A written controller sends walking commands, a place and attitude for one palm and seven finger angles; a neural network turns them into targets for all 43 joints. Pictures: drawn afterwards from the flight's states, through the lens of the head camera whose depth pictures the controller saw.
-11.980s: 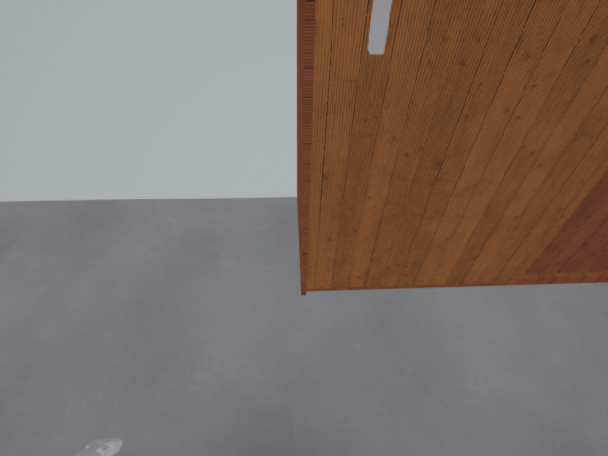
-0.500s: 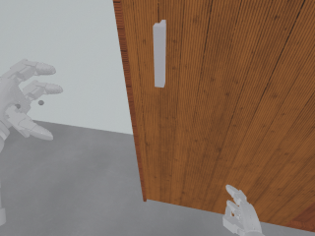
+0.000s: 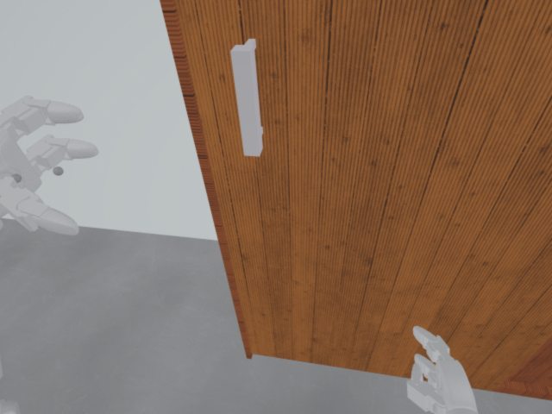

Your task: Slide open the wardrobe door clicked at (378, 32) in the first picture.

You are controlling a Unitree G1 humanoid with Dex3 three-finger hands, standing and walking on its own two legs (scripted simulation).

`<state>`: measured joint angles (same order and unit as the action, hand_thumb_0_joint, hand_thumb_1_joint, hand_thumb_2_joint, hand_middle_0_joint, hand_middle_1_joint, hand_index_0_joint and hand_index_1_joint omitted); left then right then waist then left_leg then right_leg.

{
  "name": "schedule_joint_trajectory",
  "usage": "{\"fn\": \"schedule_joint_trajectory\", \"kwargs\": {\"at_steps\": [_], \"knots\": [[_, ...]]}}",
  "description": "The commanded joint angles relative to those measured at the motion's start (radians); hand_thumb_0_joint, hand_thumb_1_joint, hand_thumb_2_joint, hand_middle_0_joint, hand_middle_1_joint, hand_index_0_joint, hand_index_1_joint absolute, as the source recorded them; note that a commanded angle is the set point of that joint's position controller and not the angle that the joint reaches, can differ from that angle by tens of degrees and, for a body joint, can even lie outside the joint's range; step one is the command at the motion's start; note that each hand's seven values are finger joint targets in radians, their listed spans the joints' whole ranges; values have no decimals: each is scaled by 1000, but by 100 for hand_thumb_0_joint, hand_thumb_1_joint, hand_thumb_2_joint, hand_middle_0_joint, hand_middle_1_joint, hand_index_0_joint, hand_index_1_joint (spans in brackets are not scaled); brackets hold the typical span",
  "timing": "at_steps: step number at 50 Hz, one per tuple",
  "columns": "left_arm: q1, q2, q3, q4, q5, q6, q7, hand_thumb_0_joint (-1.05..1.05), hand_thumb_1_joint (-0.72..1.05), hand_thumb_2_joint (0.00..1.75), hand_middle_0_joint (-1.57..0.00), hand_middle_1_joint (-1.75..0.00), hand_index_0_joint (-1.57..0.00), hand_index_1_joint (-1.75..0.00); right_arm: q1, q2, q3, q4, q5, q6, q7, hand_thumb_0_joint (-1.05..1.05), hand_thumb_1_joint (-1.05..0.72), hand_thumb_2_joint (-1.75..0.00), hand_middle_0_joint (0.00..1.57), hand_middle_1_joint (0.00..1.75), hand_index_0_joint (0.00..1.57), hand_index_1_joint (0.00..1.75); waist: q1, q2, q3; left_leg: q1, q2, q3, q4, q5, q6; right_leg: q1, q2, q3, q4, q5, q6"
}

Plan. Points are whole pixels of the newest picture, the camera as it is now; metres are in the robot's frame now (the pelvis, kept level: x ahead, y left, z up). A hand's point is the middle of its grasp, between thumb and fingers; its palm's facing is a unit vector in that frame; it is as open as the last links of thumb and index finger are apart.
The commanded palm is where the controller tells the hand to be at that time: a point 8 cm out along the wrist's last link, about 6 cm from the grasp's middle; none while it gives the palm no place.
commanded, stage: raise the hand with hooked fingers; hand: left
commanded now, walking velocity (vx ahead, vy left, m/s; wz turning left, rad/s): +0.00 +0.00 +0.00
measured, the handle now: (252, 98) +0.49 +0.09 +0.26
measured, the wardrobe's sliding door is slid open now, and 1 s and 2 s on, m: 0.00 0.00 0.00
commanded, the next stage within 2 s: move the hooked fingers beside the handle in 0.08 s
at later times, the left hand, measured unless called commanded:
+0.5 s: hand (98, 158) +0.31 +0.25 +0.27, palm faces +0.00 -0.99 -0.14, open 14.0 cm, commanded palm +0.28 +0.30 +0.27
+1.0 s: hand (130, 139) +0.36 +0.23 +0.26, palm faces +0.00 -1.00 -0.09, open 14.0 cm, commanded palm +0.33 +0.27 +0.27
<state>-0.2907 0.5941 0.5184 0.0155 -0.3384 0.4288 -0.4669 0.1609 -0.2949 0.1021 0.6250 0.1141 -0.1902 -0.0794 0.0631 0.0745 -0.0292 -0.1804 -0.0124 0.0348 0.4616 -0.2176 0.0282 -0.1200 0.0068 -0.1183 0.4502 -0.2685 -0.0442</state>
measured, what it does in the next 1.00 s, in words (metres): stands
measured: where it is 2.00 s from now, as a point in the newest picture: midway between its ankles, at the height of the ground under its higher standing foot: outside the picture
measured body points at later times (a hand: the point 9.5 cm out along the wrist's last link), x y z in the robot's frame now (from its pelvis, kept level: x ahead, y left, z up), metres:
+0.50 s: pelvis +0.01 -0.01 +0.00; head -0.02 -0.04 +0.45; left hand +0.30 +0.30 +0.27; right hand +0.22 -0.23 -0.07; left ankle +0.02 +0.10 -0.74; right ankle -0.01 -0.09 -0.74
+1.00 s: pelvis +0.01 +0.00 +0.00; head -0.01 -0.03 +0.45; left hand +0.35 +0.28 +0.27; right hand +0.22 -0.22 -0.07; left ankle +0.02 +0.10 -0.74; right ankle -0.01 -0.09 -0.74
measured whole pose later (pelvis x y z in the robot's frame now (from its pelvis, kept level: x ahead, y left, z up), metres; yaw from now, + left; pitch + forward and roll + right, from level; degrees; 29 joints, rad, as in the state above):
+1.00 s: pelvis +0.01 +0.00 +0.00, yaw +0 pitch -2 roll +0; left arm -0.52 0.50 0.35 0.20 -0.28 0.42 -0.35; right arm 0.15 -0.28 0.10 0.64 0.12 -0.14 -0.09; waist 0.04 0.06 -0.03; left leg -0.18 -0.02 0.04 0.45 -0.23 0.03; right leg -0.13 0.00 -0.11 0.45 -0.28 -0.04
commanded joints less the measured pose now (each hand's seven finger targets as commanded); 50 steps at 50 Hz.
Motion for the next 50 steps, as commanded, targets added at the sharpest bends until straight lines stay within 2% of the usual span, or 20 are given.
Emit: {"fn": "schedule_joint_trajectory", "kwargs": {"at_steps": [1, 5, 6, 9, 10, 11, 13, 16, 18, 21, 26, 27, 30, 31, 34, 36, 37, 44, 46, 50], "knots": [[-305, 309, 95, -135, -19, -47, -1, 0, -50, 30, -30, -120, -30, -120, -185, -103, -43, -176, 3, -56, -5, 0, -90, -90, 20, 30, 20, 30, 6, -42, -159, 114, 11, -100, -22, 134, 19, -60, -39, 116, -92, 197, 39], [-358, 309, 86, -182, -16, -58, -10, 0, -50, 30, -30, -120, -30, -120, -197, -98, -41, -185, 7, -55, -6, 0, -90, -90, 20, 30, 20, 30, -4, 31, -193, 141, 1, -91, -15, 146, 20, -66, -38, 107, -74, 224, 39], [-324, 322, 104, -173, -23, -62, -8, 0, -50, 30, -30, -120, -30, -120, -195, -96, -41, -185, 4, -53, -4, 0, -90, -90, 20, 30, 20, 30, 6, -8, -179, 120, 6, -96, 0, 150, 18, -54, -48, 133, -82, 243, 49], [-341, 320, 110, -148, -24, -62, -3, 0, -50, 30, -30, -120, -30, -120, -194, -100, -41, -180, 6, -54, -7, 0, -90, -90, 20, 30, 20, 30, -1, -26, -172, 115, 3, -97, -9, 134, 21, -73, -41, 112, -77, 218, 48], [-342, 331, 119, -133, -21, -60, 1, 0, -50, 30, -30, -120, -30, -120, -194, -100, -43, -178, 5, -54, -9, 0, -90, -90, 20, 30, 20, 30, 1, -11, -175, 113, 1, -95, -6, 129, 22, -76, -42, 116, -76, 211, 48], [-331, 343, 128, -117, -20, -60, 3, 0, -50, 30, -30, -120, -30, -120, -189, -103, -45, -173, 4, -48, -5, 0, -90, -90, 20, 30, 20, 30, 5, -40, -166, 98, 7, -97, 8, 142, 21, -58, -55, 143, -82, 247, 62], [-408, 308, 82, -113, -12, -60, 4, 0, -50, 30, -30, -120, -30, -120, -195, -101, -44, -171, 7, -49, -9, 0, -90, -90, 20, 30, 20, 30, -11, -2, -172, 107, 4, -95, 7, 138, 19, -76, -54, 135, -72, 240, 55], [-413, 280, 42, -117, -4, -69, 4, 0, -50, 30, -30, -120, -30, -120, -189, -94, -44, -177, 9, -50, -9, 0, -90, -90, 20, 30, 20, 30, -8, -13, -177, 125, 6, -94, 9, 155, 21, -73, -53, 134, -69, 267, 57], [-446, 277, 36, -147, -1, -75, 8, 0, -50, 30, -30, -120, -30, -120, -193, -92, -43, -183, 8, -50, -12, 0, -90, -90, 20, 30, 20, 30, -10, 21, -205, 143, 0, -92, 2, 160, 21, -69, -50, 122, -58, 273, 46], [-421, 265, 32, -132, -4, -76, 21, 0, -50, 30, -30, -120, -30, -120, -189, -90, -43, -178, 7, -46, -10, 0, -90, -90, 20, 30, 20, 30, -3, -21, -185, 137, 5, -96, -6, 159, 20, -71, -44, 111, -66, 255, 42], [-446, 291, 55, -96, 10, -54, 59, 0, -50, 30, -30, -120, -30, -120, -187, -93, -46, -170, 4, -34, -7, 0, -90, -90, 20, 30, 20, 30, 7, -5, -189, 129, 5, -94, -15, 172, 19, -61, -43, 105, -65, 261, 35], [-467, 254, 27, -114, 11, -51, 61, 0, -50, 30, -30, -120, -30, -120, -195, -91, -43, -179, 3, -34, -6, 0, -90, -90, 20, 30, 20, 30, 0, -9, -209, 137, 1, -93, -17, 183, 21, -55, -45, 103, -55, 283, 32], [-474, 253, 31, -133, 15, -56, 76, 0, -50, 30, -30, -120, -30, -120, -190, -88, -46, -183, 4, -30, -7, 0, -90, -90, 20, 30, 20, 30, -3, -2, -236, 159, 2, -92, -22, 202, 19, -49, -37, 85, -48, 292, 28], [-433, 255, 38, -132, 12, -58, 77, 0, -50, 30, -30, -120, -30, -120, -190, -87, -46, -184, 1, -28, -4, 0, -90, -90, 20, 30, 20, 30, 7, -31, -231, 151, 6, -91, -15, 221, 20, -31, -40, 95, -52, 322, 30], [-523, 204, -19, -109, 14, -57, 77, 0, -50, 30, -30, -120, -30, -120, -189, -86, -45, -174, 5, -23, -8, 0, -90, -90, 20, 30, 20, 30, -19, -13, -214, 161, 4, -89, -25, 185, 19, -71, -35, 86, -56, 284, 32], [-495, 222, -7, -92, 19, -55, 87, 0, -50, 30, -30, -120, -30, -120, -185, -88, -47, -171, 3, -21, -8, 0, -90, -90, 20, 30, 20, 30, -6, -38, -199, 155, 9, -92, -26, 187, 21, -68, -35, 90, -66, 272, 28], [-534, 205, -27, -102, 22, -53, 90, 0, -50, 30, -30, -120, -30, -120, -191, -88, -45, -172, 3, -21, -9, 0, -90, -90, 20, 30, 20, 30, -13, -1, -213, 159, 3, -91, -29, 181, 20, -70, -38, 93, -62, 272, 26], [-643, 171, -76, -44, 40, -64, 117, 0, -50, 30, -30, -120, -30, -120, -181, -82, -46, -159, 3, -10, -15, 0, -90, -90, 20, 30, 20, 30, -29, -8, -225, 176, 5, -96, -37, 181, 19, -70, -36, 87, -66, 262, 20], [-630, 186, -67, -26, 42, -70, 124, 0, -50, 30, -30, -120, -30, -120, -173, -86, -49, -154, 1, -4, -13, 0, -90, -90, 20, 30, 20, 30, -21, -37, -235, 175, 10, -94, -39, 192, 19, -52, -36, 90, -72, 268, 19], [-675, 151, -94, 12, 52, -68, 141, 0, -50, 30, -30, -120, -30, -120, -172, -82, -48, -155, 1, 1, -14, 0, -90, -90, 20, 30, 20, 30, -25, -8, -231, 178, 8, -101, -49, 194, 14, -67, -35, 81, -64, 263, 12]]}}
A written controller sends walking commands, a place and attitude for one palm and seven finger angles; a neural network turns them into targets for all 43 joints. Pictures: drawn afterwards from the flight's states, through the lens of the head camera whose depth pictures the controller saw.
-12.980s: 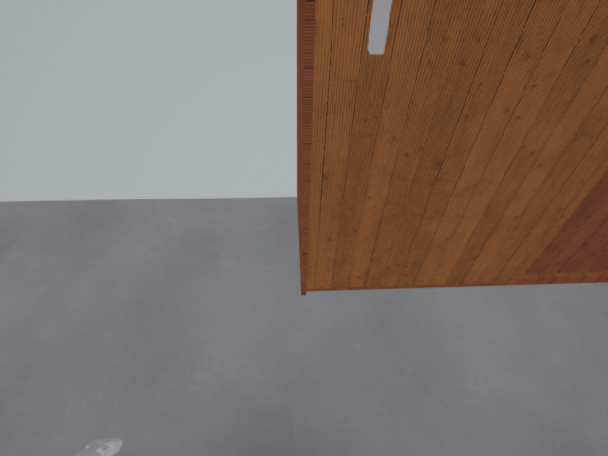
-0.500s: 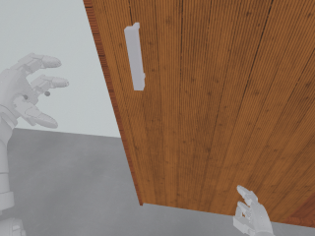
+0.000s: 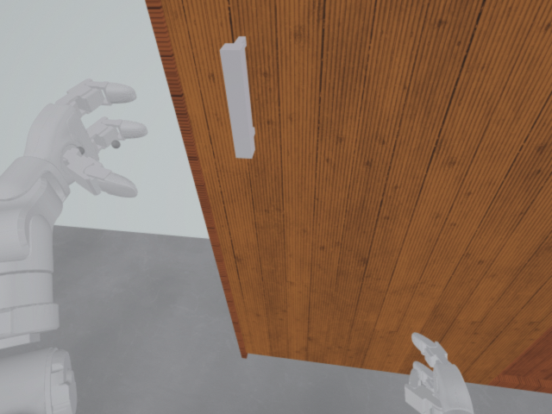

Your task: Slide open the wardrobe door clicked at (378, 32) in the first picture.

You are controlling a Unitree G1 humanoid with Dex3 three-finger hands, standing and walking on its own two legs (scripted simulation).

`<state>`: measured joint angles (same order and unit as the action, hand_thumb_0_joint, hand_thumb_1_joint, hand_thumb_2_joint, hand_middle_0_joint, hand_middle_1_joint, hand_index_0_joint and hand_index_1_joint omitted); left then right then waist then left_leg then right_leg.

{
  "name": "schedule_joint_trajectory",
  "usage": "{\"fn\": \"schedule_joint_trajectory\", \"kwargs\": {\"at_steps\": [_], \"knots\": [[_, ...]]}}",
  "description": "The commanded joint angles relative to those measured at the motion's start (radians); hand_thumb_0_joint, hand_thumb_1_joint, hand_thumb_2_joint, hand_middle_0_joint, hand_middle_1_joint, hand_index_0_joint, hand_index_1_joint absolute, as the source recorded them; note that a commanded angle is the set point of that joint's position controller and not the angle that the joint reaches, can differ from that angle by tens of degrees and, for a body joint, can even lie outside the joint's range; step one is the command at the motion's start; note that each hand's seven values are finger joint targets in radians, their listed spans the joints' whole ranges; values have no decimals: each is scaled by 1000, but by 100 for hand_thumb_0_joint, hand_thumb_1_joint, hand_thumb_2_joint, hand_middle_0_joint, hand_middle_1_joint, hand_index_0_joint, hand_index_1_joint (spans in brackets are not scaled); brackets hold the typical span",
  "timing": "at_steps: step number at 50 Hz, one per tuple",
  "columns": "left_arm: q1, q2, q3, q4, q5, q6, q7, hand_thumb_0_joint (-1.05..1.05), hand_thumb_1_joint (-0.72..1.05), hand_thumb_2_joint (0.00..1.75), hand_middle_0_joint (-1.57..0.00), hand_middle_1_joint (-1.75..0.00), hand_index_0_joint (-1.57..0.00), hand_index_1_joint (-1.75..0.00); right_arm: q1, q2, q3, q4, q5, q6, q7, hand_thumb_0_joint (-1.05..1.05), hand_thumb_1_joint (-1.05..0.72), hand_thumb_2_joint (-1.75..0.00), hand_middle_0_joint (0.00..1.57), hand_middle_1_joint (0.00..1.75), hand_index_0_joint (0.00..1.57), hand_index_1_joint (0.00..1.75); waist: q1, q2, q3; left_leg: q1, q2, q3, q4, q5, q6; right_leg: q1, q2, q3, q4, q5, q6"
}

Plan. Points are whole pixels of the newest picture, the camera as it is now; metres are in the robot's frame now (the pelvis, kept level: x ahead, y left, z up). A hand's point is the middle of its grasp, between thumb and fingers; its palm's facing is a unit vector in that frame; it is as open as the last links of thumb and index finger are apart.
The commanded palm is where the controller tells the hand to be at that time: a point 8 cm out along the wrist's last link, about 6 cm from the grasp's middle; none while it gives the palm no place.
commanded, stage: move the hooked fingers beside the handle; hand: left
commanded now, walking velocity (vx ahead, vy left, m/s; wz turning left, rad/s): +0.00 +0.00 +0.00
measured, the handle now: (243, 99) +0.47 +0.09 +0.26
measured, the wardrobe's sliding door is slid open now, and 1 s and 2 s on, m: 0.00 0.00 0.00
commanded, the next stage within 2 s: feel for the door with the fingertips in 1.58 s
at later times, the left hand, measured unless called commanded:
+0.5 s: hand (157, 126) +0.39 +0.19 +0.26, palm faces -0.01 -1.00 -0.06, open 14.0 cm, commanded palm +0.37 +0.24 +0.26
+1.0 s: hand (184, 111) +0.43 +0.17 +0.26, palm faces -0.01 -1.00 -0.03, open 14.0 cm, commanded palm +0.39 +0.23 +0.26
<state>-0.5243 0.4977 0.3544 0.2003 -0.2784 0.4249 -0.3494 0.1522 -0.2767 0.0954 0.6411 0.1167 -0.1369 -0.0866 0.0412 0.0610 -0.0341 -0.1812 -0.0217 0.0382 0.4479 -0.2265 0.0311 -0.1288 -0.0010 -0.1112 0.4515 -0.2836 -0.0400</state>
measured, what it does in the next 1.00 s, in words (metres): stands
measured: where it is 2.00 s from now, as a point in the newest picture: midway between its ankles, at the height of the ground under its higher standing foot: outside the picture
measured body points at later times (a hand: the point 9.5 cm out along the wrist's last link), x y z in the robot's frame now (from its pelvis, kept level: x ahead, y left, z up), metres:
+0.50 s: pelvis +0.01 +0.00 +0.00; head -0.01 -0.02 +0.45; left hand +0.39 +0.25 +0.27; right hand +0.18 -0.24 -0.09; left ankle +0.01 +0.10 -0.74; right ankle -0.02 -0.09 -0.74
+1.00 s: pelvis +0.01 -0.01 +0.00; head -0.01 -0.03 +0.45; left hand +0.42 +0.22 +0.27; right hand +0.15 -0.26 -0.10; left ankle +0.01 +0.10 -0.74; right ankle -0.02 -0.09 -0.74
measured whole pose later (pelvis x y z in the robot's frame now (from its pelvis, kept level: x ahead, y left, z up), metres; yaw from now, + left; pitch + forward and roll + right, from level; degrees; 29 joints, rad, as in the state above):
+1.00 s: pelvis +0.01 -0.01 +0.00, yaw -2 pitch -1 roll +1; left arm -0.75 0.43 0.30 0.51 -0.22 0.33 -0.21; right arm 0.24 -0.28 0.06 0.66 0.11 -0.07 -0.08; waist -0.02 0.06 -0.04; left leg -0.17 -0.01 0.07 0.39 -0.22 0.02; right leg -0.13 0.02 -0.08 0.41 -0.27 -0.05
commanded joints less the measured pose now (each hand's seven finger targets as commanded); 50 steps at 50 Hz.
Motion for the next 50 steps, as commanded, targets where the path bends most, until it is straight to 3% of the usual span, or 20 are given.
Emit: {"fn": "schedule_joint_trajectory", "kwargs": {"at_steps": [1, 6, 7, 8, 11, 14, 16, 18, 20, 23, 27, 29, 31, 34, 36, 38, 40, 44, 46, 50], "knots": [[-423, 251, 68, -156, -6, -62, 29, 0, -50, 30, -30, -120, -30, -120, -154, -103, -43, -167, -3, -47, -4, 0, -90, -90, 20, 30, 20, 30, 2, -15, -221, 171, 19, -102, -36, 205, 11, -48, -28, 78, -72, 278, 8], [-488, 221, 33, -139, 1, -66, 56, 0, -50, 30, -30, -120, -30, -120, -146, -105, -46, -165, -5, -38, -5, 0, -90, -90, 20, 30, 20, 30, -9, -33, -228, 176, 24, -102, -40, 210, 14, -48, -27, 78, -75, 280, 8], [-514, 241, 53, -165, 7, -72, 61, 0, -50, 30, -30, -120, -30, -120, -148, -107, -48, -167, -4, -37, -4, 0, -90, -90, 20, 30, 20, 30, -8, -9, -265, 190, 22, -100, -41, 229, 12, -30, -28, 78, -68, 298, 5], [-536, 202, 18, -191, 8, -78, 64, 0, -50, 30, -30, -120, -30, -120, -153, -100, -47, -173, -4, -38, -5, 0, -90, -90, 20, 30, 20, 30, -14, 15, -275, 207, 22, -98, -39, 242, 11, -34, -28, 77, -64, 308, 4], [-488, 241, 68, -132, 5, -77, 82, 0, -50, 30, -30, -120, -30, -120, -132, -107, -52, -156, -9, -30, -3, 0, -90, -90, 20, 30, 20, 30, -4, -57, -264, 190, 27, -95, -39, 258, 12, -16, -25, 77, -71, 331, 7], [-532, 195, 29, -161, 14, -74, 92, 0, -50, 30, -30, -120, -30, -120, -140, -100, -52, -165, -6, -27, -1, 0, -90, -90, 20, 30, 20, 30, -11, -4, -273, 204, 25, -91, -39, 280, 9, -21, -27, 75, -61, 352, 4], [-497, 199, 30, -125, 17, -64, 101, 0, -50, 30, -30, -120, -30, -120, -132, -105, -54, -159, -8, -19, -1, 0, -90, -90, 20, 30, 20, 30, -6, -45, -258, 187, 29, -88, -39, 280, 11, -15, -27, 76, -67, 353, 5], [-559, 190, 15, -110, 20, -59, 105, 0, -50, 30, -30, -120, -30, -120, -130, -105, -55, -153, -5, -15, -4, 0, -90, -90, 20, 30, 20, 30, -21, -10, -246, 188, 26, -86, -42, 259, 12, -34, -26, 79, -70, 337, 6], [-600, 188, 9, -85, 22, -62, 116, 0, -50, 30, -30, -120, -30, -120, -119, -108, -56, -144, -6, -13, -8, 0, -90, -90, 20, 30, 20, 30, -30, -26, -232, 181, 27, -91, -45, 237, 11, -45, -24, 77, -75, 312, 6], [-633, 168, -10, -120, 25, -83, 124, 0, -50, 30, -30, -120, -30, -120, -122, -102, -56, -152, -9, -13, -6, 0, -90, -90, 20, 30, 20, 30, -26, 2, -285, 210, 23, -86, -42, 275, 14, -17, -27, 84, -70, 350, 2], [-617, 150, -14, -58, 22, -87, 131, 0, -50, 30, -30, -120, -30, -120, -107, -105, -59, -141, -9, -6, -6, 0, -90, -90, 20, 30, 20, 30, -28, -30, -273, 201, 27, -84, -44, 279, 14, -18, -25, 82, -73, 360, 4], [-651, 137, -33, 15, 26, -78, 138, 0, -50, 30, -30, -120, -30, -120, -95, -108, -60, -126, -5, 0, -9, 0, -90, -90, 20, 30, 20, 30, -42, -43, -222, 176, 27, -82, -48, 230, 16, -52, -23, 84, -85, 319, 7], [-657, 175, -10, 43, 36, -84, 151, 0, -50, 30, -30, -120, -30, -120, -82, -116, -66, -119, -9, 5, -8, 0, -90, -90, 20, 30, 20, 30, -35, -76, -237, 164, 27, -81, -48, 239, 19, -28, -25, 86, -86, 328, 7], [-711, 175, -11, 19, 43, -107, 161, 0, -50, 30, -30, -120, -30, -120, -81, -109, -65, -130, -9, 7, -7, 0, -90, -90, 20, 30, 20, 30, -38, -37, -285, 184, 24, -75, -46, 268, 20, -2, -27, 91, -77, 367, 6], [-700, 172, -13, 70, 42, -121, 161, 0, -50, 30, -30, -120, -30, -120, -66, -112, -68, -122, -11, 11, -7, 0, -90, -90, 20, 30, 20, 30, -39, -82, -274, 171, 27, -74, -45, 271, 24, 5, -27, 91, -81, 378, 9], [-756, 161, -31, 84, 49, -132, 157, 0, -50, 30, -30, -120, -30, -120, -62, -112, -68, -122, -7, 13, -10, 0, -90, -90, 20, 30, 20, 30, -49, -32, -274, 176, 23, -68, -46, 253, 25, -10, -25, 97, -85, 365, 8], [-788, 157, -39, 130, 53, -139, 162, 0, -50, 30, -30, -120, -30, -120, -46, -113, -69, -111, -7, 12, -11, 0, -90, -90, 20, 30, 20, 30, -60, -33, -257, 173, 24, -72, -47, 231, 25, -33, -23, 96, -90, 338, 8], [-737, 197, 7, 108, 56, -161, 159, 0, -50, 30, -30, -120, -30, -120, -43, -114, -73, -127, -11, 11, -6, 0, -90, -90, 20, 30, 20, 30, -33, -31, -323, 184, 21, -68, -45, 288, 27, 30, -25, 100, -75, 410, 6], [-668, 226, 39, 122, 55, -164, 155, 0, -50, 30, -30, -120, -30, -120, -39, -118, -76, -132, -13, 18, -3, 0, -90, -90, 20, 30, 20, 30, -19, -86, -310, 162, 25, -65, -52, 298, 30, 58, -28, 98, -77, 434, 11], [-634, 207, 34, 56, 49, -158, 142, 0, -50, 30, -30, -120, -30, -120, -55, -115, -76, -154, -7, 19, 1, 0, -90, -90, 20, 30, 20, 30, -19, -73, -293, 157, 22, -54, -49, 299, 31, 54, -28, 98, -73, 462, 15]]}}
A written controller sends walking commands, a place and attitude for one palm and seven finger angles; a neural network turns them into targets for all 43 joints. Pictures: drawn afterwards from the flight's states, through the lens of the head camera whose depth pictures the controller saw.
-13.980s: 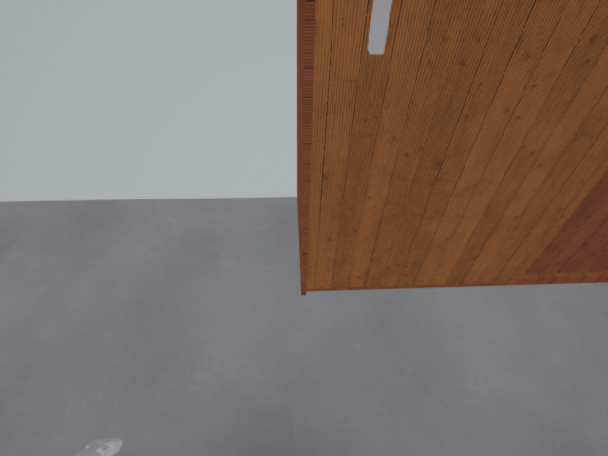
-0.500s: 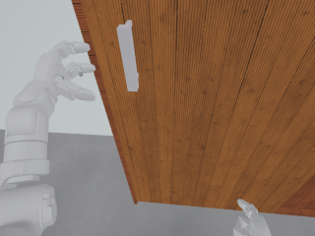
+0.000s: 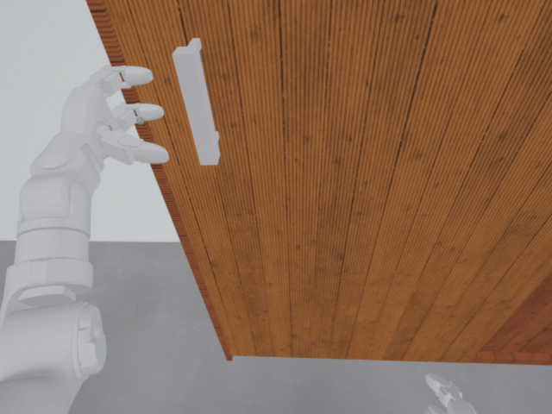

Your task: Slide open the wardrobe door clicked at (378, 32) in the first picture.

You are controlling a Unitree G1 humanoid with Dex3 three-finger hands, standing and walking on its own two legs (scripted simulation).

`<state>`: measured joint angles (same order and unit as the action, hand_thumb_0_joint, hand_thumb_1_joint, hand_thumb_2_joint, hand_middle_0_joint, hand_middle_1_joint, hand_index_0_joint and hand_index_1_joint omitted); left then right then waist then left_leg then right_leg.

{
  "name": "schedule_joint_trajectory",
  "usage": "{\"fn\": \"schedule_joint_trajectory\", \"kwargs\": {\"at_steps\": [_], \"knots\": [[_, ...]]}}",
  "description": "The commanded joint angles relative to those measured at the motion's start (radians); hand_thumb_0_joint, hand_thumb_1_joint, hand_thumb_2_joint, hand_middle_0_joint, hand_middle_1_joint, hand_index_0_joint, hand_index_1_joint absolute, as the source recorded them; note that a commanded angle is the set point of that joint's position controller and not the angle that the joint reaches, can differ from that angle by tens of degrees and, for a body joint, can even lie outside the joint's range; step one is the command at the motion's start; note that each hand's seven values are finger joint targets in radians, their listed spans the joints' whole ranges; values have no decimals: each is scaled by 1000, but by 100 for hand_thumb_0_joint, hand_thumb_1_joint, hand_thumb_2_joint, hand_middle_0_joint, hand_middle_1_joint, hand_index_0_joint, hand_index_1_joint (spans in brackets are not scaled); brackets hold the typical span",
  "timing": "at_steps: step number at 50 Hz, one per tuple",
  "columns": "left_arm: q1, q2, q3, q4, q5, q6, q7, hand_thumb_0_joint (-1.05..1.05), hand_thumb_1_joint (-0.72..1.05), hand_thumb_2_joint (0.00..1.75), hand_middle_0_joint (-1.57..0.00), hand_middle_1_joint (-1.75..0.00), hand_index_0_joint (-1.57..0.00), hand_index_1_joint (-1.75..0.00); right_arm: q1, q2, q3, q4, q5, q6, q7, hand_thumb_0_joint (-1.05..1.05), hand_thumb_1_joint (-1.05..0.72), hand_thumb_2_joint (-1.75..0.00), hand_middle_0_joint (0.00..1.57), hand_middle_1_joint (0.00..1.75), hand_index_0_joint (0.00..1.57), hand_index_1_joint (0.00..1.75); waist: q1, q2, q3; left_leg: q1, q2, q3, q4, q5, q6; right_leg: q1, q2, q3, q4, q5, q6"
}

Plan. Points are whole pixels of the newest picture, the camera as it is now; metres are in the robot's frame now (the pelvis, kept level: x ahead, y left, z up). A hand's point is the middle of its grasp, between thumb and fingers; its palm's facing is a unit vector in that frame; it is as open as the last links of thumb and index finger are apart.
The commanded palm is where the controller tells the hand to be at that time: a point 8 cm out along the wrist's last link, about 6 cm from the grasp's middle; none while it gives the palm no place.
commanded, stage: move the hooked fingers beside the handle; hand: left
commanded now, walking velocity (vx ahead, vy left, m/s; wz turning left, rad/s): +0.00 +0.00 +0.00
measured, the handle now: (202, 103) +0.46 +0.11 +0.26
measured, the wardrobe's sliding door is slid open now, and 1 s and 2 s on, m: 0.00 0.00 0.00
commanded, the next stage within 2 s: feel for the door with the fingertips in 0.58 s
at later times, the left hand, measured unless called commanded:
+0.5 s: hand (133, 130) +0.38 +0.19 +0.26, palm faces +0.03 -1.00 -0.04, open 14.0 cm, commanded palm +0.36 +0.24 +0.26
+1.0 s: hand (158, 126) +0.39 +0.16 +0.26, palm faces -0.01 -1.00 -0.02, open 14.0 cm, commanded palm +0.37 +0.21 +0.26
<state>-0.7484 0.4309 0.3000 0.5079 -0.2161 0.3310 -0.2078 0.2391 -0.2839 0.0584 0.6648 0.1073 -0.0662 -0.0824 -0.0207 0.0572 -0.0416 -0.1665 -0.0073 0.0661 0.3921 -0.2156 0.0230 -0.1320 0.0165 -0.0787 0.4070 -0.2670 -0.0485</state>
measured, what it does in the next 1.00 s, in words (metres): stands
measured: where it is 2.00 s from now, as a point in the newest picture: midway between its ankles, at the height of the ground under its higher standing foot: outside the picture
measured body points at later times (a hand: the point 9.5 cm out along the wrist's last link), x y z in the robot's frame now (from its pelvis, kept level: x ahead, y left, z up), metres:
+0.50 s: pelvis -0.01 +0.00 +0.00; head -0.04 -0.03 +0.45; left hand +0.37 +0.24 +0.27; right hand +0.19 -0.23 -0.08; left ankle +0.00 +0.11 -0.74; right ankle -0.03 -0.08 -0.74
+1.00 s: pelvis -0.01 +0.00 +0.00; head -0.03 -0.02 +0.45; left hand +0.39 +0.21 +0.26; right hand +0.14 -0.24 -0.10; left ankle +0.00 +0.11 -0.74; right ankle -0.03 -0.08 -0.74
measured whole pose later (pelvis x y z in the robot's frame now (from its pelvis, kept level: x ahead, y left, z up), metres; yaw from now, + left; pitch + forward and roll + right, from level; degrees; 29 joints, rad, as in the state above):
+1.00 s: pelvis -0.01 +0.00 +0.00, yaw +1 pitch -2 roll +0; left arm -0.75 0.34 0.22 0.41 -0.23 0.38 -0.13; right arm 0.22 -0.28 0.06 0.68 0.11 -0.06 -0.08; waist 0.00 0.05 -0.03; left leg -0.16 -0.01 0.06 0.40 -0.20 0.03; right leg -0.12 0.01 -0.09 0.41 -0.25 -0.04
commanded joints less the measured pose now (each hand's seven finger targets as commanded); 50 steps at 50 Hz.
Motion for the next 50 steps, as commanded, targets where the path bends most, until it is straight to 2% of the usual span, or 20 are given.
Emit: {"fn": "schedule_joint_trajectory", "kwargs": {"at_steps": [1, 2, 6, 9, 11, 13, 14, 16, 17, 20, 22, 28, 31, 33, 34, 36, 40, 43, 46, 50], "knots": [[-402, 287, 89, -269, -12, -63, -3, 0, -50, 30, -30, -120, -30, -120, -145, -113, -41, -178, 2, -48, -4, 0, -90, -90, 20, 30, 20, 30, 45, -62, -285, 151, 10, -81, 5, 300, 41, 62, -48, 66, -29, 451, 23], [-416, 277, 83, -300, -15, -60, -8, 0, -50, 30, -30, -120, -30, -120, -150, -110, -39, -183, 3, -48, -4, 0, -90, -90, 20, 30, 20, 30, 42, -37, -293, 159, 6, -78, 6, 303, 41, 60, -45, 69, -28, 455, 22], [-442, 256, 54, -318, -23, -44, -19, 0, -50, 30, -30, -120, -30, -120, -153, -112, -39, -176, 6, -47, -8, 0, -90, -90, 20, 30, 20, 30, 26, -53, -268, 168, 8, -78, 12, 279, 43, 29, -45, 70, -38, 428, 26], [-447, 221, 42, -404, -29, -42, -15, 0, -50, 30, -30, -120, -30, -120, -173, -100, -34, -187, 4, -56, -6, 0, -90, -90, 20, 30, 20, 30, 32, 26, -309, 215, 2, -88, 20, 313, 37, 22, -40, 65, -29, 432, 16], [-409, 205, 31, -346, -37, -26, -14, 0, -50, 30, -30, -120, -30, -120, -172, -104, -34, -172, 5, -50, -6, 0, -90, -90, 20, 30, 20, 30, 28, -57, -258, 191, 8, -88, 17, 281, 39, 5, -38, 62, -42, 410, 23], [-416, 193, 28, -311, -40, -6, -8, 0, -50, 30, -30, -120, -30, -120, -178, -102, -32, -167, 8, -48, -9, 0, -90, -90, 20, 30, 20, 30, 25, -66, -240, 173, 3, -87, 13, 240, 39, -14, -36, 63, -47, 378, 27], [-434, 181, 11, -313, -36, 0, -4, 0, -50, 30, -30, -120, -30, -120, -179, -103, -31, -163, 8, -46, -9, 0, -90, -90, 20, 30, 20, 30, 21, -54, -229, 168, 2, -88, 12, 238, 39, -20, -37, 62, -45, 373, 25], [-414, 226, 45, -318, -25, 3, 13, 0, -50, 30, -30, -120, -30, -120, -182, -104, -32, -163, 4, -39, -4, 0, -90, -90, 20, 30, 20, 30, 38, -46, -244, 167, 3, -94, 10, 251, 35, -2, -40, 62, -42, 370, 19], [-428, 190, 21, -331, -28, 3, 15, 0, -50, 30, -30, -120, -30, -120, -190, -99, -29, -172, 4, -38, -4, 0, -90, -90, 20, 30, 20, 30, 32, -51, -252, 169, 0, -92, 9, 256, 38, 3, -41, 64, -40, 380, 21], [-443, 217, 43, -314, -26, -2, 26, 0, -50, 30, -30, -120, -30, -120, -195, -95, -26, -171, 3, -30, -5, 0, -90, -90, 20, 30, 20, 30, 29, -76, -251, 161, 0, -90, 7, 233, 38, 10, -41, 68, -45, 369, 24], [-467, 180, -2, -292, -22, -8, 21, 0, -50, 30, -30, -120, -30, -120, -197, -93, -22, -168, 6, -24, -7, 0, -90, -90, 20, 30, 20, 30, 18, -44, -220, 157, 2, -90, 1, 209, 38, -13, -41, 68, -52, 333, 21], [-547, 196, 1, -256, -17, -32, 29, 0, -50, 30, -30, -120, -30, -120, -183, -94, -22, -160, 2, -31, -13, 0, -90, -90, 20, 30, 20, 30, 10, -41, -251, 166, 3, -102, -4, 189, 37, -12, -41, 70, -59, 300, 18], [-475, 250, 58, -234, -16, -42, 30, 0, -50, 30, -30, -120, -30, -120, -175, -98, -25, -164, -3, -28, -10, 0, -90, -90, 20, 30, 20, 30, 36, -74, -266, 151, 5, -99, -8, 216, 37, 31, -43, 69, -57, 333, 19], [-478, 214, 26, -238, -15, -42, 20, 0, -50, 30, -30, -120, -30, -120, -179, -94, -24, -171, 3, -30, -9, 0, -90, -90, 20, 30, 20, 30, 29, -49, -256, 151, 5, -94, -9, 215, 38, 22, -43, 69, -54, 338, 19], [-473, 232, 44, -230, -16, -41, 20, 0, -50, 30, -30, -120, -30, -120, -172, -97, -27, -169, 3, -30, -9, 0, -90, -90, 20, 30, 20, 30, 29, -61, -252, 147, 5, -92, -8, 208, 38, 20, -42, 72, -59, 335, 21], [-449, 206, 22, -226, -21, -39, 15, 0, -50, 30, -30, -120, -30, -120, -173, -100, -30, -170, 5, -31, -7, 0, -90, -90, 20, 30, 20, 30, 30, -76, -243, 141, 8, -94, -12, 197, 38, 17, -42, 68, -61, 316, 21], [-503, 145, -23, -307, -27, -38, 20, 0, -50, 30, -30, -120, -30, -120, -177, -94, -30, -172, 6, -44, -7, 0, -90, -90, 20, 30, 20, 30, 19, -11, -255, 182, 7, -99, -6, 207, 36, -17, -35, 64, -58, 299, 15], [-517, 112, -37, -334, -35, -32, 39, 0, -50, 30, -30, -120, -30, -120, -177, -93, -31, -165, 2, -48, -7, 0, -90, -90, 20, 30, 20, 30, 16, -37, -253, 189, 10, -105, -8, 205, 36, -26, -30, 59, -60, 284, 15], [-507, 122, -19, -309, -27, -15, 75, 0, -50, 30, -30, -120, -30, -120, -174, -96, -32, -149, -3, -47, -4, 0, -90, -90, 20, 30, 20, 30, 26, -44, -229, 171, 12, -105, -15, 175, 34, -35, -30, 62, -70, 237, 16], [-500, 101, -16, -347, -12, -6, 116, 0, -50, 30, -30, -120, -30, -120, -180, -87, -32, -155, -9, -44, 3, 0, -90, -90, 20, 30, 20, 30, 33, -50, -279, 182, 11, -99, -12, 228, 32, 4, -30, 63, -50, 296, 15]]}}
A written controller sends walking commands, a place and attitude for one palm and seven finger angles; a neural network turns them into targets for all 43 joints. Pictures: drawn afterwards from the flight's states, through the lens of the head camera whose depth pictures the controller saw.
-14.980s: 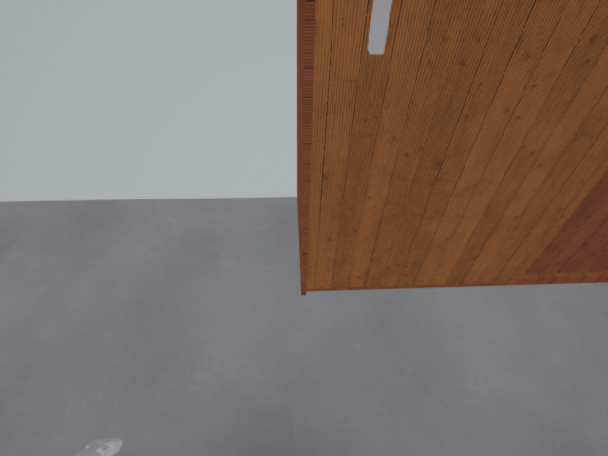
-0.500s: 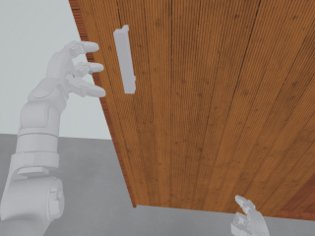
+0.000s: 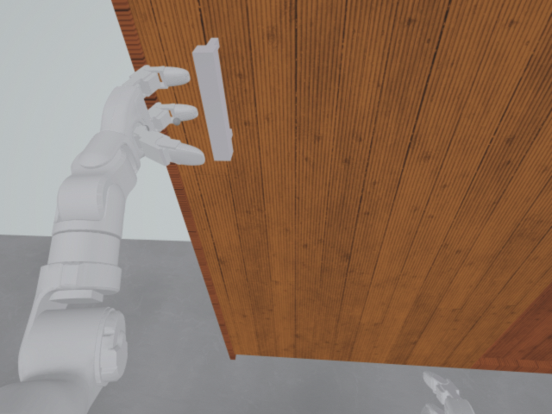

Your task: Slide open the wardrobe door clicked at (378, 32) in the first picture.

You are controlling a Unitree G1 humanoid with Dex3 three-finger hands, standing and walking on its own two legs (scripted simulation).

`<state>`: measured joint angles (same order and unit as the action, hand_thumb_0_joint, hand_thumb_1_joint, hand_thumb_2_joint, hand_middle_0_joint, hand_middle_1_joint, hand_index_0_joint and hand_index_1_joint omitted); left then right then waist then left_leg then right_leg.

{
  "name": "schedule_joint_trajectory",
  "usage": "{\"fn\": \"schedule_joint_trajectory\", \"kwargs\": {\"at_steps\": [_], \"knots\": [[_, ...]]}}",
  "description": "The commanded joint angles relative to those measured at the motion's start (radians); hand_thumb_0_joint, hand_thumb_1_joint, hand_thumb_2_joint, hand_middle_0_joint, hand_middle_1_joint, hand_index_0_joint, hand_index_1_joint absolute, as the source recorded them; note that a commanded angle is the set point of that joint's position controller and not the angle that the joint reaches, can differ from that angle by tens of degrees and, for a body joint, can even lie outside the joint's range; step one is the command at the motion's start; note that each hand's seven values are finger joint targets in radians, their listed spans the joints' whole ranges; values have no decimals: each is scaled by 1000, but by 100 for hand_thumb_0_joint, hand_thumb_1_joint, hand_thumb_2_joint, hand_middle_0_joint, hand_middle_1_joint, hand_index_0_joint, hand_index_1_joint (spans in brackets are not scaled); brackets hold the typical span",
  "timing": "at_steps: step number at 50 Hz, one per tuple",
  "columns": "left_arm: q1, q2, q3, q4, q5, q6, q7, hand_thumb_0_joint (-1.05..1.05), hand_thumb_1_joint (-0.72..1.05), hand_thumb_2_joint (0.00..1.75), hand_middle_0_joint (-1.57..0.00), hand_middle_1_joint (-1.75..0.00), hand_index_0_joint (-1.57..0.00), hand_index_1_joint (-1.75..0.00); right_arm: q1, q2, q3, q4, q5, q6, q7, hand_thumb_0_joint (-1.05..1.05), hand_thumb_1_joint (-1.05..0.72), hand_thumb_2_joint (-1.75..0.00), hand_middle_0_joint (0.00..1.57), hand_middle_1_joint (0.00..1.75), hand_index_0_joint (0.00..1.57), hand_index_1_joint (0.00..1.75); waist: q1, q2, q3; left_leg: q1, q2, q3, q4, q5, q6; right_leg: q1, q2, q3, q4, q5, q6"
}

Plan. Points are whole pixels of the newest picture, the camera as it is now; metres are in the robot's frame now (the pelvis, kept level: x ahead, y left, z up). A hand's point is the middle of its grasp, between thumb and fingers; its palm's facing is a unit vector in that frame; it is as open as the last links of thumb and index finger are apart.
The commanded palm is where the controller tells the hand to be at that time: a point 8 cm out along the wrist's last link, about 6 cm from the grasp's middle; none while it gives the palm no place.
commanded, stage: feel for the door with the fingertips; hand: left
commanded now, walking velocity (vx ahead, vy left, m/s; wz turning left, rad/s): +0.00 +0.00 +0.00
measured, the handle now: (218, 101) +0.47 +0.11 +0.26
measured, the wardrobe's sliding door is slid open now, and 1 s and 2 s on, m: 0.00 0.00 0.00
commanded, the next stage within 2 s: slide the fingers in behind the handle in 0.48 s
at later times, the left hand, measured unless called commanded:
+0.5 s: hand (176, 111) +0.43 +0.15 +0.27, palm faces +0.01 -1.00 -0.01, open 14.0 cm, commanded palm +0.41 +0.21 +0.26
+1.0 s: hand (182, 119) +0.42 +0.15 +0.26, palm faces -0.02 -1.00 -0.01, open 13.9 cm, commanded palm +0.39 +0.20 +0.26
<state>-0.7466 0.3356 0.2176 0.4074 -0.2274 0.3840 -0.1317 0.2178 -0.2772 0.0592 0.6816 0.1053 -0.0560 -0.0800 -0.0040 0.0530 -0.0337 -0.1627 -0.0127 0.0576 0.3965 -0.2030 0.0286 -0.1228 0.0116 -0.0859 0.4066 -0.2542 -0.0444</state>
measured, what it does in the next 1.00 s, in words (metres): stands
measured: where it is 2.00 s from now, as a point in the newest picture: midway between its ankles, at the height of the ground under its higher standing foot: outside the picture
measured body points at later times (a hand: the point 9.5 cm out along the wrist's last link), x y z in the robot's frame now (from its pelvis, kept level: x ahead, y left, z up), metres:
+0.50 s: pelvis +0.01 +0.00 +0.00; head -0.02 -0.02 +0.45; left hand +0.42 +0.21 +0.27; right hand +0.16 -0.25 -0.10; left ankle +0.01 +0.10 -0.74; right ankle -0.02 -0.09 -0.74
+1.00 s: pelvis +0.00 +0.00 +0.00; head -0.02 -0.02 +0.45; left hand +0.42 +0.20 +0.26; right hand +0.15 -0.24 -0.10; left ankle +0.01 +0.10 -0.74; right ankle -0.02 -0.09 -0.74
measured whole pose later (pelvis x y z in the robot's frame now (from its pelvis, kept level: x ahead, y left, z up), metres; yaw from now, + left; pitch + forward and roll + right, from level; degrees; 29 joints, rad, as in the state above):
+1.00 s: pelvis +0.00 +0.00 +0.00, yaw -1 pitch -1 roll +0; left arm -0.77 0.33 0.22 0.48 -0.21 0.35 -0.12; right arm 0.24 -0.26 0.06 0.66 0.10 -0.04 -0.07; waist -0.01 0.05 -0.04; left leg -0.17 -0.01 0.07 0.39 -0.21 0.03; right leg -0.13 0.02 -0.08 0.40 -0.25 -0.04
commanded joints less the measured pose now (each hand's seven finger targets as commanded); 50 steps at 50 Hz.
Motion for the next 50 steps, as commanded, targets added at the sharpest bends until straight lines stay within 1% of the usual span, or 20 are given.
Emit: {"fn": "schedule_joint_trajectory", "kwargs": {"at_steps": [1, 5, 6, 9, 10, 12, 16, 18, 22, 24, 26, 27, 30, 32, 34, 36, 38, 41, 46, 50], "knots": [[-464, 214, 86, -248, 0, -59, 46, 0, -50, 30, -30, -120, -30, -120, -159, -96, -34, -174, -10, -48, 3, 0, -90, -90, 20, 30, 20, 30, 28, -65, -291, 174, 19, -90, -17, 229, 25, 12, -24, 67, -50, 296, 12], [-477, 200, 76, -257, 11, -42, 58, 0, -50, 30, -30, -120, -30, -120, -166, -90, -31, -181, -10, -30, 6, 0, -90, -90, 20, 30, 20, 30, 19, -80, -282, 161, 15, -72, -14, 248, 28, 27, -26, 72, -45, 349, 18], [-445, 229, 102, -232, 12, -37, 60, 0, -50, 30, -30, -120, -30, -120, -164, -95, -34, -180, -10, -23, 6, 0, -90, -90, 20, 30, 20, 30, 28, -107, -272, 150, 17, -77, -16, 248, 29, 34, -25, 72, -49, 348, 18], [-475, 248, 108, -204, 17, -25, 58, 0, -50, 30, -30, -120, -30, -120, -164, -94, -30, -180, -8, -12, 1, 0, -90, -90, 20, 30, 20, 30, 18, -103, -248, 129, 14, -67, -20, 214, 30, 27, -29, 78, -58, 330, 23], [-500, 222, 76, -200, 18, -25, 53, 0, -50, 30, -30, -120, -30, -120, -165, -93, -28, -179, -5, -11, 0, 0, -90, -90, 20, 30, 20, 30, 8, -90, -236, 131, 12, -65, -18, 204, 32, 13, -28, 79, -60, 323, 23], [-535, 212, 57, -196, 22, -33, 49, 0, -50, 30, -30, -120, -30, -120, -158, -93, -30, -179, -5, -10, -3, 0, -90, -90, 20, 30, 20, 30, 1, -45, -245, 153, 13, -70, -14, 216, 31, 1, -29, 80, -61, 320, 18], [-605, 174, 15, -159, 12, -59, 25, 0, -50, 30, -30, -120, -30, -120, -144, -94, -33, -167, -4, -17, -8, 0, -90, -90, 20, 30, 20, 30, -20, -28, -258, 182, 11, -77, -5, 214, 33, -25, -26, 80, -64, 314, 15], [-614, 205, 43, -146, 7, -72, 17, 0, -50, 30, -30, -120, -30, -120, -133, -98, -35, -164, -6, -22, -10, 0, -90, -90, 20, 30, 20, 30, -17, -57, -295, 181, 7, -80, -1, 232, 35, -2, -26, 80, -57, 345, 15], [-560, 232, 68, -55, 7, -77, 9, 0, -50, 30, -30, -120, -30, -120, -116, -104, -37, -157, -5, -15, -9, 0, -90, -90, 20, 30, 20, 30, -5, -95, -263, 137, 6, -77, -6, 227, 35, 12, -29, 78, -58, 359, 20], [-616, 228, 51, -30, 14, -81, 9, 0, -50, 30, -30, -120, -30, -120, -105, -106, -40, -151, -2, -16, -10, 0, -90, -90, 20, 30, 20, 30, -21, -85, -243, 132, 6, -73, -5, 195, 38, -20, -28, 81, -68, 325, 22], [-628, 236, 49, -11, 21, -92, 12, 0, -50, 30, -30, -120, -30, -120, -96, -110, -44, -149, -2, -16, -11, 0, -90, -90, 20, 30, 20, 30, -18, -69, -249, 133, 9, -76, -6, 195, 37, -19, -28, 80, -67, 310, 19], [-682, 204, 12, -35, 24, -102, 9, 0, -50, 30, -30, -120, -30, -120, -93, -108, -42, -149, -1, -20, -11, 0, -90, -90, 20, 30, 20, 30, -33, -42, -251, 146, 8, -80, -7, 197, 37, -33, -27, 79, -65, 302, 16], [-707, 219, 27, 37, 24, -106, 11, 0, -50, 30, -30, -120, -30, -120, -65, -112, -46, -130, -2, -26, -13, 0, -90, -90, 20, 30, 20, 30, -40, -52, -244, 137, 9, -84, -2, 175, 36, -59, -23, 78, -70, 275, 17], [-697, 210, 19, 7, 26, -120, 7, 0, -50, 30, -30, -120, -30, -120, -70, -110, -45, -138, -3, -30, -11, 0, -90, -90, 20, 30, 20, 30, -30, -13, -269, 155, 8, -87, -4, 185, 36, -47, -25, 78, -67, 274, 12], [-668, 171, 4, 31, 18, -122, 4, 0, -50, 30, -30, -120, -30, -120, -64, -107, -46, -138, -3, -37, -9, 0, -90, -90, 20, 30, 20, 30, -32, -60, -263, 155, 11, -92, -2, 185, 37, -59, -19, 72, -65, 270, 12], [-630, 210, 33, 36, 18, -127, 3, 0, -50, 30, -30, -120, -30, -120, -64, -114, -48, -138, -4, -34, -8, 0, -90, -90, 20, 30, 20, 30, -18, -70, -263, 147, 12, -92, -8, 183, 37, -41, -20, 72, -67, 264, 12], [-647, 177, 13, -17, 11, -133, -4, 0, -50, 30, -30, -120, -30, -120, -73, -108, -46, -149, -3, -41, -5, 0, -90, -90, 20, 30, 20, 30, -21, -61, -278, 158, 11, -89, -7, 190, 40, -37, -20, 75, -63, 281, 13], [-581, 208, 46, -53, 10, -133, -4, 0, -50, 30, -30, -120, -30, -120, -84, -110, -45, -159, -5, -40, 0, 0, -90, -90, 20, 30, 20, 30, 1, -58, -284, 159, 15, -93, -12, 211, 35, -14, -20, 69, -57, 290, 8], [-525, 222, 74, -115, 3, -107, 8, 0, -50, 30, -30, -120, -30, -120, -113, -103, -39, -175, -4, -36, -1, 0, -90, -90, 20, 30, 20, 30, 12, -84, -257, 147, 16, -84, -18, 185, 36, -13, -17, 72, -69, 266, 15], [-579, 178, 37, -241, 11, -96, 33, 0, -50, 30, -30, -120, -30, -120, -137, -90, -32, -185, -7, -36, 3, 0, -90, -90, 20, 30, 20, 30, 3, -27, -283, 179, 16, -81, -15, 219, 31, -8, -15, 72, -58, 293, 11]]}}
